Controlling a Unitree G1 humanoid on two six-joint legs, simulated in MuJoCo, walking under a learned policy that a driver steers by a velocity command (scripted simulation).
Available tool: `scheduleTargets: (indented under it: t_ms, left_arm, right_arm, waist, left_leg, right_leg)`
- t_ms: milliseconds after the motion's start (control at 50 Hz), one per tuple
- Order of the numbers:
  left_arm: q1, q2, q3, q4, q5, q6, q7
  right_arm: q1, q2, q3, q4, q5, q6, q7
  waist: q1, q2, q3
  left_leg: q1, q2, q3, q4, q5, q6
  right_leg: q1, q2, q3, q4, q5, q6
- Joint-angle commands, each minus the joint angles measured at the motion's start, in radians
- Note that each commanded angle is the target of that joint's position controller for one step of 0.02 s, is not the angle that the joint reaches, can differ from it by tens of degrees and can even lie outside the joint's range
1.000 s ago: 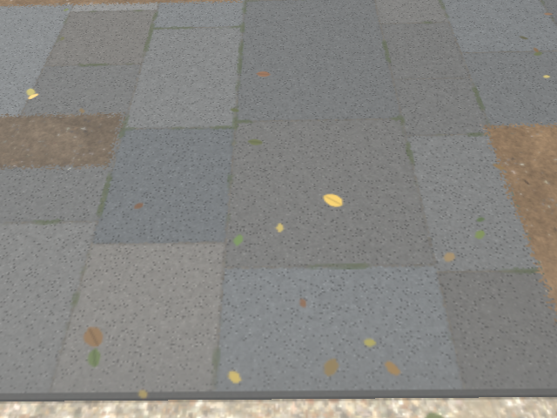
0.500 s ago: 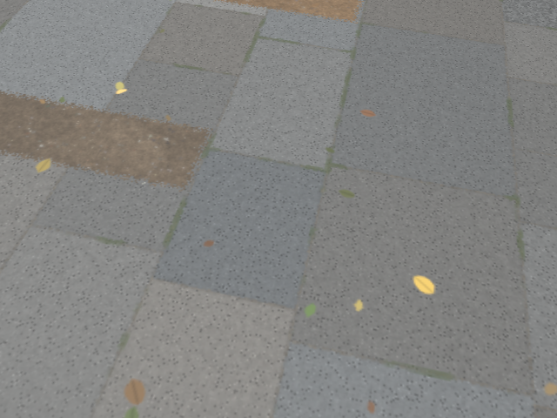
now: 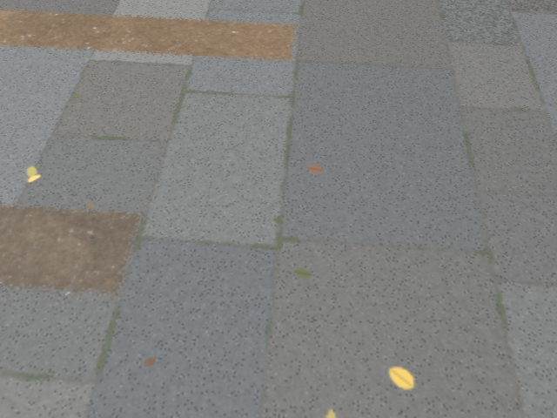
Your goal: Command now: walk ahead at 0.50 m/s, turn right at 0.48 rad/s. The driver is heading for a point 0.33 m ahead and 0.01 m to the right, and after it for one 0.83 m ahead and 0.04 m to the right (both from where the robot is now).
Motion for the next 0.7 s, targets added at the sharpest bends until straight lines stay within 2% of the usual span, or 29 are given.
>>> scheduleTargets:
  t_ms: [20, 60, 100, 120, 160, 200, 240, 260, 280, 300, 320, 340, 360, 380, 400, 420, 440, 480, 520, 560, 580, 600, 620, 640, 660, 680, 700]
  left_arm:
    - [-0.009, 0.114, 0.023, -0.08, 0.006, -0.007, 0.016]
    - [0.001, 0.148, 0.033, -0.085, 0.002, -0.007, 0.027]
    - [0.025, 0.17, 0.043, -0.083, -0.007, -0.003, 0.037]
    - [0.045, 0.172, 0.045, -0.08, -0.011, 0.001, 0.041]
    - [0.098, 0.16, 0.042, -0.065, -0.013, 0.008, 0.044]
    - [0.136, 0.146, 0.038, -0.046, -0.013, 0.018, 0.047]
    - [0.153, 0.134, 0.034, -0.038, -0.005, 0.029, 0.054]
    - [0.139, 0.128, 0.032, -0.041, 0.0, 0.034, 0.056]
    - [0.121, 0.112, 0.027, -0.049, 0.002, 0.036, 0.058]
    - [0.121, 0.079, 0.015, -0.067, 0.013, 0.032, 0.057]
    - [0.25, 0.034, -0.004, -0.064, 0.016, 0.021, 0.056]
    - [0.335, 0.062, -0.006, -0.046, 0.004, 0.02, 0.05]
    - [0.297, 0.133, 0.011, -0.037, -0.012, 0.03, 0.048]
    - [0.192, 0.143, 0.016, -0.051, -0.015, 0.048, 0.053]
    - [0.128, 0.131, 0.015, -0.065, -0.006, 0.066, 0.058]
    - [0.109, 0.115, 0.016, -0.072, 0.002, 0.083, 0.064]
    - [0.122, 0.086, 0.009, -0.069, 0.005, 0.094, 0.067]
    - [0.155, 0.045, -0.002, -0.049, 0.013, 0.094, 0.072]
    - [0.147, 0.039, -0.007, -0.039, 0.014, 0.089, 0.071]
    - [0.14, 0.043, -0.005, -0.028, 0.015, 0.093, 0.067]
    - [0.132, 0.042, -0.005, -0.025, 0.021, 0.096, 0.065]
    - [0.102, 0.054, -0.004, -0.036, 0.035, 0.098, 0.065]
    - [0.075, 0.086, -0.001, -0.057, 0.045, 0.099, 0.068]
    - [0.035, 0.153, 0.013, -0.065, 0.034, 0.102, 0.073]
    - [0.029, 0.118, 0.011, -0.051, 0.028, 0.1, 0.069]
    - [0.023, 0.081, 0.002, -0.05, 0.031, 0.092, 0.066]
    - [0.017, 0.066, -0.002, -0.045, 0.034, 0.083, 0.065]
  right_arm:
    - [-0.005, -0.121, -0.037, -0.093, -0.015, -0.009, -0.008]
    - [-0.037, -0.096, -0.028, -0.111, -0.018, 0.005, -0.015]
    - [-0.118, -0.073, -0.018, -0.135, -0.02, 0.006, -0.015]
    - [-0.159, -0.064, -0.014, -0.145, -0.017, 0.003, -0.012]
    - [-0.207, -0.064, -0.012, -0.157, -0.004, -0.003, -0.003]
    - [-0.235, -0.084, -0.018, -0.169, -0.006, -0.01, 0.005]
    - [-0.215, -0.108, -0.029, -0.168, -0.015, -0.02, 0.012]
    - [-0.18, -0.114, -0.033, -0.159, -0.02, -0.025, 0.014]
    - [-0.124, -0.12, -0.038, -0.143, -0.03, -0.03, 0.012]
    - [-0.05, -0.162, -0.046, -0.139, -0.047, -0.036, 0.007]
    - [0.037, -0.219, -0.056, -0.135, -0.065, -0.028, 0.003]
    - [0.1, -0.183, -0.055, -0.101, -0.029, -0.005, 0.011]
    - [0.077, -0.152, -0.044, -0.105, -0.005, 0.011, 0.016]
    - [0.014, -0.126, -0.034, -0.116, -0.008, 0.024, 0.014]
    - [-0.059, -0.089, -0.016, -0.121, -0.017, 0.031, 0.015]
    - [-0.118, -0.067, -0.005, -0.122, -0.024, 0.034, 0.015]
    - [-0.151, -0.078, -0.008, -0.115, -0.03, 0.04, 0.016]
    - [-0.173, -0.091, -0.015, -0.103, -0.033, 0.045, 0.013]
    - [-0.152, -0.096, -0.017, -0.082, -0.024, 0.049, 0.007]
    - [-0.159, -0.095, -0.014, -0.068, -0.012, 0.059, 0.004]
    - [-0.163, -0.088, -0.009, -0.061, -0.007, 0.063, 0.005]
    - [-0.138, -0.067, -0.001, -0.047, -0.007, 0.064, 0.008]
    - [-0.118, -0.046, 0.008, -0.036, -0.016, 0.064, 0.011]
    - [-0.072, -0.055, 0.004, -0.031, -0.024, 0.063, 0.014]
    - [-0.086, -0.054, 0.004, -0.025, -0.026, 0.068, 0.01]
    - [-0.106, -0.065, 0.001, -0.022, -0.021, 0.071, 0.005]
    - [-0.105, -0.058, 0.002, -0.015, -0.017, 0.075, -0.001]
  waist:
    - [-0.032, -0.038, -0.062]
    - [-0.03, -0.055, -0.047]
    - [-0.001, -0.062, -0.04]
    - [0.02, -0.068, -0.042]
    - [0.054, -0.085, -0.058]
    - [0.066, -0.095, -0.052]
    - [0.052, -0.109, -0.077]
    - [0.028, -0.115, -0.091]
    - [-0.008, -0.111, -0.114]
    - [-0.038, -0.063, -0.198]
    - [-0.027, 0.14, -0.342]
    - [-0.031, 0.303, -0.47]
    - [-0.044, 0.188, -0.404]
    - [-0.051, 0.101, -0.289]
    - [-0.036, 0.059, -0.196]
    - [-0.004, 0.074, -0.15]
    - [0.019, 0.113, -0.122]
    - [0.034, 0.152, -0.141]
    - [0.024, 0.142, -0.194]
    - [0.032, 0.121, -0.2]
    - [0.039, 0.111, -0.181]
    - [0.033, 0.091, -0.152]
    - [0.017, 0.049, -0.122]
    - [-0.042, -0.059, -0.072]
    - [-0.029, -0.102, -0.051]
    - [-0.018, -0.093, -0.022]
    - [-0.02, -0.095, -0.02]
  left_leg:
    - [-0.183, 0.079, -0.035, -0.11, 0.036, -0.034]
    - [-0.156, 0.07, -0.003, -0.24, 0.114, -0.067]
    - [-0.101, 0.044, 0.009, -0.419, 0.283, -0.082]
    - [-0.069, 0.024, 0.013, -0.5, 0.366, -0.085]
    - [-0.031, 0.002, 0.015, -0.595, 0.486, -0.088]
    - [-0.034, -0.01, 0.004, -0.66, 0.496, -0.07]
    - [-0.015, -0.019, -0.006, -0.7, 0.462, -0.038]
    - [0.025, -0.023, 0.0, -0.724, 0.463, -0.016]
    - [0.109, -0.02, 0.015, -0.767, 0.52, 0.009]
    - [0.282, 0.078, -0.05, -0.73, 0.781, 0.053]
    - [0.61, 0.307, -0.287, -0.655, 1.086, 0.208]
    - [0.706, 0.425, -0.509, -0.686, 1.021, 0.317]
    - [0.626, 0.393, -0.513, -0.734, 0.745, 0.293]
    - [0.511, 0.342, -0.423, -0.766, 0.59, 0.248]
    - [0.37, 0.294, -0.339, -0.803, 0.534, 0.225]
    - [0.251, 0.26, -0.279, -0.835, 0.501, 0.205]
    - [0.155, 0.211, -0.212, -0.866, 0.504, 0.188]
    - [0.095, 0.165, -0.118, -0.87, 0.613, 0.192]
    - [0.134, 0.177, -0.107, -0.858, 0.641, 0.206]
    - [0.121, 0.174, -0.1, -0.851, 0.487, 0.193]
    - [0.092, 0.155, -0.093, -0.852, 0.34, 0.169]
    - [0.06, 0.127, -0.091, -0.859, 0.176, 0.123]
    - [0.024, 0.094, -0.079, -0.841, 0.025, 0.07]
    - [0.018, 0.022, -0.024, -0.825, -0.047, 0.03]
    - [0.094, -0.004, 0.018, -0.797, 0.0, 0.006]
    - [0.122, -0.003, 0.019, -0.775, 0.043, 0.003]
    - [0.139, 0.003, 0.019, -0.762, 0.086, 0.01]
  right_leg:
    - [0.137, -0.274, 0.357, -0.243, 0.156, -0.214]
    - [0.05, -0.243, 0.286, -0.258, 0.212, -0.206]
    - [-0.002, -0.192, 0.227, -0.249, 0.178, -0.164]
    - [-0.014, -0.175, 0.214, -0.239, 0.149, -0.145]
    - [0.02, -0.187, 0.224, -0.225, 0.093, -0.126]
    - [0.091, -0.202, 0.246, -0.154, 0.155, -0.103]
    - [0.177, -0.226, 0.285, -0.055, 0.233, -0.072]
    - [0.197, -0.225, 0.294, 0.001, 0.277, -0.054]
    - [0.198, -0.194, 0.283, 0.075, 0.33, -0.026]
    - [0.142, -0.138, 0.251, 0.221, 0.26, 0.017]
    - [-0.09, -0.04, 0.183, 0.521, -0.136, 0.087]
    - [-0.201, -0.016, 0.156, 0.73, -0.563, 0.126]
    - [-0.263, -0.057, 0.19, 0.812, -0.54, 0.137]
    - [-0.299, -0.088, 0.154, 0.831, -0.482, 0.147]
    - [-0.29, -0.118, 0.132, 0.766, -0.438, 0.151]
    - [-0.227, -0.159, 0.126, 0.671, -0.402, 0.151]
    - [-0.14, -0.163, 0.093, 0.569, -0.368, 0.155]
    - [-0.008, -0.148, 0.045, 0.405, -0.312, 0.163]
    - [0.064, -0.146, 0.036, 0.28, -0.199, 0.16]
    - [0.148, -0.138, 0.02, 0.146, -0.068, 0.146]
    - [0.198, -0.129, 0.01, 0.067, -0.005, 0.132]
    - [0.228, -0.145, 0.035, 0.01, 0.038, 0.113]
    - [0.242, -0.21, 0.108, -0.025, 0.061, 0.086]
    - [0.173, -0.238, 0.134, -0.016, -0.023, 0.049]
    - [0.064, -0.211, 0.121, -0.038, -0.212, 0.04]
    - [0.02, -0.192, 0.111, -0.054, -0.247, 0.055]
    - [0.013, -0.187, 0.104, -0.052, -0.201, 0.072]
